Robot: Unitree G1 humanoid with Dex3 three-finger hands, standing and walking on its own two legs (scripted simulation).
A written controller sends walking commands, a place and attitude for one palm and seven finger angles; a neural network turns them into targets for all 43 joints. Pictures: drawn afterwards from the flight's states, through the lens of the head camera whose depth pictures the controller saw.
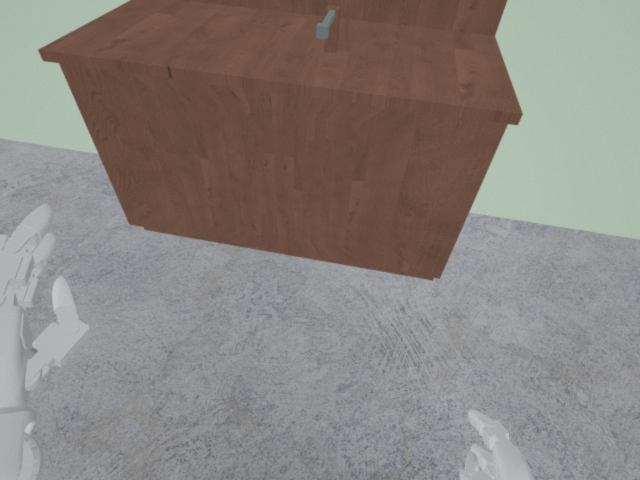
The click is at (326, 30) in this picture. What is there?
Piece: tap's lever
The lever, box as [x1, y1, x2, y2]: [316, 23, 328, 38]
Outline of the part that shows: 318,23 316,26 316,37 326,38 328,35 328,24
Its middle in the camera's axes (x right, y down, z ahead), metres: +0.00 -0.52 +0.96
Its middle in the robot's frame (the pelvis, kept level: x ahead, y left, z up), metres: +1.08 +0.07 +0.14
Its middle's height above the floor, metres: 0.91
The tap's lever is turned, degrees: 0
